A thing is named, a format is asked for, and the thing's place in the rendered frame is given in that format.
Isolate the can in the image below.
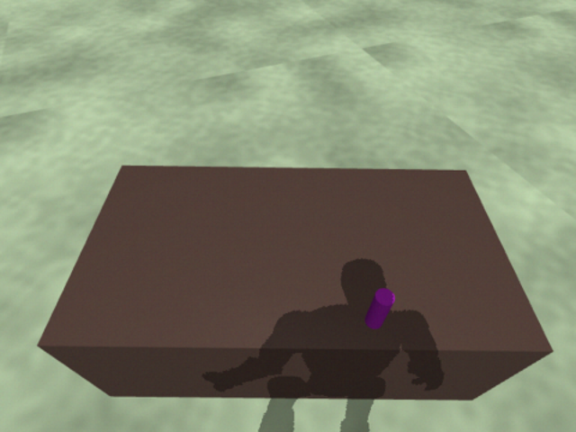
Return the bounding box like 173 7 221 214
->
365 288 395 329

